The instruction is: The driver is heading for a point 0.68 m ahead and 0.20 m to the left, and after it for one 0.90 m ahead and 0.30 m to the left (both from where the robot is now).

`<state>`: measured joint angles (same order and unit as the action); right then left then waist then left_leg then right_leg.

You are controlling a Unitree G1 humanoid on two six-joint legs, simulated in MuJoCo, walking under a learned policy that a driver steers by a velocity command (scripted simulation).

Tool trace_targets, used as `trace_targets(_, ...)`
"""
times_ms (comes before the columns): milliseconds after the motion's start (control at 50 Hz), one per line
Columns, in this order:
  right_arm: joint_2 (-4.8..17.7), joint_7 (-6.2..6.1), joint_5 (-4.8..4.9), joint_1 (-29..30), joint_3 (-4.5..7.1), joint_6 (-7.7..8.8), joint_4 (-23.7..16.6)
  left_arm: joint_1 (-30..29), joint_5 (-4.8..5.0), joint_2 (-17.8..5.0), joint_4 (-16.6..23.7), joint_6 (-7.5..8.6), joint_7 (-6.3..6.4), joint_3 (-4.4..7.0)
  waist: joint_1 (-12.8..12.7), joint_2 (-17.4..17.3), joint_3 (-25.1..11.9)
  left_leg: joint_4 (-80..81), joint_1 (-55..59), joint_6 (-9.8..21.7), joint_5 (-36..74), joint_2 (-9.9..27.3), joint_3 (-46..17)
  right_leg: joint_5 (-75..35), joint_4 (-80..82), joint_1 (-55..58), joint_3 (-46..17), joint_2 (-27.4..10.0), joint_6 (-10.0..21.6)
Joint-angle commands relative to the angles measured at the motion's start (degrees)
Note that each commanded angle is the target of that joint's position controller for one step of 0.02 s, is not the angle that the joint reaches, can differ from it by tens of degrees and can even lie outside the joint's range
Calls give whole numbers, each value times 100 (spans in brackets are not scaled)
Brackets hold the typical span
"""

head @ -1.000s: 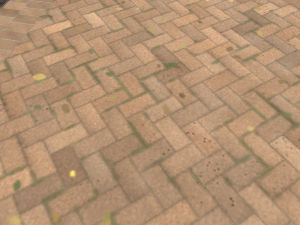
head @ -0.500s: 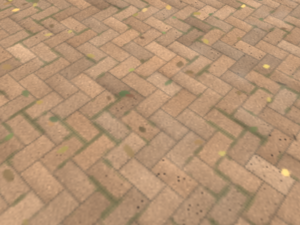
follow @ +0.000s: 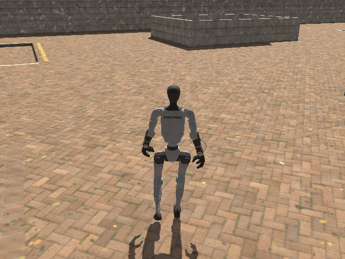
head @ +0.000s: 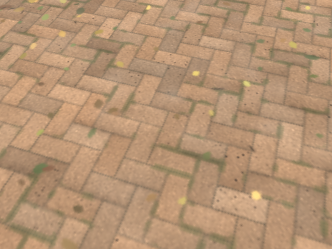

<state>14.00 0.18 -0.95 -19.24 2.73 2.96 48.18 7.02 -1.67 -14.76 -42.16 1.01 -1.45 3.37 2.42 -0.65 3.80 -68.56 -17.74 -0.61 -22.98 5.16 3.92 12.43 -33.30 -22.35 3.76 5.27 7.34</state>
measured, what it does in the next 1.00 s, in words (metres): walks ahead, turning left: left foot, then right foot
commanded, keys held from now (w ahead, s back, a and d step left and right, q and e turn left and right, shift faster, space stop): w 0.14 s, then w+q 0.86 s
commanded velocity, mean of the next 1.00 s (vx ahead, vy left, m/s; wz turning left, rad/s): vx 0.50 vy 0.00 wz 0.26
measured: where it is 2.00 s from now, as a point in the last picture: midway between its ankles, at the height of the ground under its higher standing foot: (120, 150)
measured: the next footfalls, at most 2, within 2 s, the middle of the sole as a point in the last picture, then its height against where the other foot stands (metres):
left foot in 0.46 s outside the picture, level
right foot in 0.98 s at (171, 176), level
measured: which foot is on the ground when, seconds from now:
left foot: up 0.00-0.44, down 0.46-0.98, up 1.00-1.00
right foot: down 0.00-0.46, up 0.48-0.96, down 0.98-1.00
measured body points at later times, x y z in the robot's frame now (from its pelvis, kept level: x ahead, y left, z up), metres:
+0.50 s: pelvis +0.29 +0.03 -0.01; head +0.32 +0.03 +0.44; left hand +0.26 +0.29 -0.15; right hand +0.46 -0.20 -0.11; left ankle +0.38 +0.09 -0.73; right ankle +0.07 -0.04 -0.69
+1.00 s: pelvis +0.57 +0.04 +0.00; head +0.60 +0.05 +0.45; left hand +0.71 +0.33 -0.07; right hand +0.64 -0.24 -0.13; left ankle +0.39 +0.09 -0.72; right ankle +0.71 -0.02 -0.73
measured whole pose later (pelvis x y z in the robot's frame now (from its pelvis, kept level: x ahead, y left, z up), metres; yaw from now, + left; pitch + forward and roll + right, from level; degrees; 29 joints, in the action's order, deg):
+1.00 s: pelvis +0.57 +0.04 +0.00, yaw +22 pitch +2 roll +1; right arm 17.4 0.1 -0.2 -26.2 4.6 2.2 47.5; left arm 1.8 -2.3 -14.7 -38.0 4.4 -0.2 -0.4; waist 5.5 0.2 1.5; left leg -32.0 -2.7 5.1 -26.7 -8.3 -13.4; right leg 4.5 -29.8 -27.0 -1.3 0.8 0.8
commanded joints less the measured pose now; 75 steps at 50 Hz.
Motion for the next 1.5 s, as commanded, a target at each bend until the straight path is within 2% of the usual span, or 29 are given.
trace_targets(20, 587, 32, -106, 34, 93, 80, -559, 776, 114, -668, 8, 92, 144, 199, -161, 81, -470, 56, -1773, 10, 402, 295, -449, -2015, 1834, 1794, -2088, -1641, 846)
trace_targets(60, 527, 90, -198, -229, 87, -108, -437, 759, 131, -540, -18, 231, 107, 131, -13, 191, -591, 293, -1324, -44, 519, 264, -362, -2493, 1998, 1444, -1708, -1414, 787)
trace_targets(100, 450, 141, -174, -59, 80, -173, -467, 1016, 150, -634, -180, 311, 82, 144, -29, 217, -482, 654, -1455, -81, 894, 248, -293, -2516, 2209, 1373, -1505, -1307, 733)
trace_targets(340, 334, 260, -49, 1854, -17, -110, -978, 1979, 17, -597, -734, 422, 208, 22, -650, 308, 243, 3016, -2296, 357, 2195, -222, -113, -3182, 2501, 2838, -569, -1583, 188)
trace_targets(400, 379, 235, -62, 1560, 2, -90, -933, 1784, -17, -713, -792, 435, 294, 3, -412, 441, 19, 3417, -1443, 671, 1626, -657, 239, -5313, 1805, 3052, -214, -1646, -4)
trace_targets(440, 578, 166, -75, 599, 96, -63, -664, 1691, -69, -897, -819, 392, 341, 36, 8, 591, -567, 3579, -456, 919, 1129, -1031, 380, -6706, 360, 3197, -62, -1649, -104)
trace_targets(460, 699, 136, -128, -222, 167, -10, -427, 1553, -31, -985, -773, 361, 347, 52, 425, 512, -974, 4039, 628, 1091, 1397, -1039, 214, -6138, -846, 2718, 97, -1547, -151)
trace_targets(480, 1157, 71, -215, -1059, 311, -1, -280, 1450, 16, -873, -552, 394, 349, -4, 757, -6, -1559, 4146, 2020, 1492, 1191, 18, -1146, -4071, -2656, 1504, 319, -1267, -233)
trace_targets(500, 1674, 63, -180, -855, 449, -33, -319, 1911, 95, -364, -333, 428, 220, -78, 153, -1431, -1868, 4569, 3488, 2506, 1757, 1487, -4324, 1498, -4725, -1001, 99, 105, -517)
trace_targets(520, 1409, 122, 98, -623, 420, -67, -299, 1444, -55, -658, -310, 456, 195, -51, 235, -404, -1680, 4958, 3265, 2412, 1515, 1316, -4498, 1345, -4974, -1562, -896, -227, -402)
trace_targets(540, 1210, 110, 95, -213, 370, -94, -387, 1083, 17, -679, -138, 528, 150, -63, 96, -203, -916, 5124, 2459, 2246, 1598, 1213, -3664, 799, -4681, -1737, -886, -519, -412)
trace_targets(580, 814, 92, 64, 84, 263, -85, -392, 899, -34, -630, -81, 499, 134, -79, -196, 304, -291, 5369, 1319, 1905, 2567, 738, -2790, 538, -3936, -1385, -764, -833, -537)
trace_targets(600, 725, 69, 83, 144, 225, -62, -372, 1012, -96, -570, -60, 383, 123, -102, -350, 194, -304, 5481, 973, 1801, 2834, 514, -2457, 536, -3668, -1095, -741, -908, -648)
trace_targets(680, 990, 57, 107, -103, 289, 58, -305, 751, -137, -401, 131, 144, 76, -158, -377, -79, -301, 5687, 554, 1720, 3181, 128, -1979, 220, -2756, -1103, -471, -973, -953)
trace_targets(780, 1036, 28, 124, -603, 329, 7, -251, -421, -88, -363, 530, 145, 35, -204, 73, -283, -218, 5551, 970, 1335, 3176, -117, -2004, -946, -1234, -1463, -391, -888, -1094)
trace_targets(880, 1116, -40, 20, -892, 361, -34, -291, -1103, -16, -433, 816, 243, 21, -245, 325, -362, -255, 5041, 1634, 1284, 3713, 59, -2409, -954, -325, -1399, -451, -628, -979)
trace_targets(920, 1193, -80, -3, -635, 382, -31, -399, -830, 3, -573, 793, 292, 40, -209, 105, -431, -300, 4800, 1542, 1120, 3775, 142, -2613, -686, 118, -738, -565, -540, -848)
trace_targets(960, 1279, -51, 2, -276, 393, 7, -501, 169, 15, -804, 502, 357, 125, -105, -401, -372, -664, 3957, 1162, 878, 4327, -71, -2594, -378, 570, 785, -489, -309, -651)
trace_targets(980, 1140, 8, 67, -243, 349, 56, -522, 890, -57, -1041, 363, 436, 203, -18, -766, -1, -1141, 2832, 727, 727, 3940, -438, -2285, -327, 827, 1953, -853, -752, -445)
trace_targets(1000, 645, 24, 216, -427, 215, 101, -728, 1693, -200, -1510, 380, 442, 311, 100, -959, 822, -2050, 1166, -264, 550, 1958, -885, -1634, 916, 1063, 3406, -2528, -2300, -77)
trace_targets(1020, 590, 18, 186, -961, 180, 57, -868, 1456, -171, -1786, 373, 333, 289, 184, -501, 1857, -2255, 213, -1565, 490, -1079, -1401, -1121, 1056, 1687, 3778, -4826, -3169, 455)
trace_targets(1040, 940, -29, -4, -780, 220, -56, -637, 1128, -84, -1206, 408, 274, 262, 106, -392, 815, -1444, -261, -1961, 521, -566, -833, -1122, 1684, 1646, 3071, -4471, -2975, 446)
trace_targets(1060, 936, 34, -50, -375, 220, -81, -643, 849, -34, -750, 443, 272, 237, -3, -411, 272, -807, -134, -1891, 484, -49, -668, -1049, 1407, 1775, 2340, -3532, -2647, 325)
trace_targets(1100, 786, 144, -110, -127, 204, -160, -697, 745, -40, -561, 339, 318, 230, -62, -282, 543, -371, 204, -1696, 384, 298, -393, -913, 169, 2047, 1651, -2241, -2158, 108)
trace_targets(1200, 635, 310, -128, 317, 159, -320, -907, 1055, 75, -655, 81, 520, 153, 9, -197, 627, -335, 301, -2016, 249, 924, -245, -784, -1310, 2366, 1615, -1034, -2035, 177)
trace_targets(1340, 381, 442, -101, 1599, 10, -275, -1336, 1386, 68, -729, -199, 481, 141, 62, -451, 570, -20, 2134, -2068, 241, 2157, -188, -286, -1906, 2408, 1831, 195, -1825, 33)
trace_targets(1420, 355, 473, -152, 2074, -31, -249, -1540, 1699, 60, -856, -407, 387, 201, 95, -577, 514, 155, 3069, -1739, 504, 1698, -331, 120, -2884, 2058, 2324, 504, -1999, -72)
trace_targets(1460, 367, 390, -224, 1752, -11, -195, -1456, 1778, 70, -977, -523, 310, 244, 101, -427, 626, -88, 3396, -1079, 677, 1218, -757, 346, -5084, 1176, 2546, 671, -1963, -169)
trace_targets(1500, 549, 274, -335, 350, 96, -51, -993, 1695, 153, -1062, -547, 255, 283, 93, 208, 508, -891, 4284, 680, 921, 2024, -1048, 181, -5039, -724, 2159, 861, -1744, -369)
